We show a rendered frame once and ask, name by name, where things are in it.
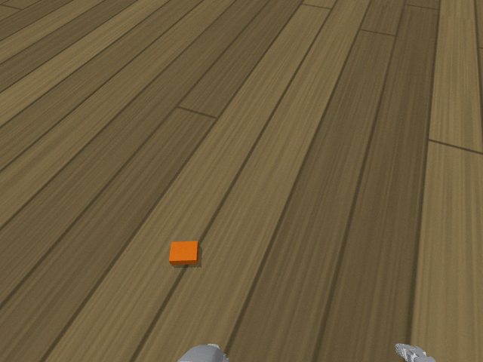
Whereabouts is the right robot hand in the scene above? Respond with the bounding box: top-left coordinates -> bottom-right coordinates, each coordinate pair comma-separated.
395,343 -> 436,362

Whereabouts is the small box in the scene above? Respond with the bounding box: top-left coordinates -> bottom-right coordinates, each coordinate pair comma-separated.
169,241 -> 199,265

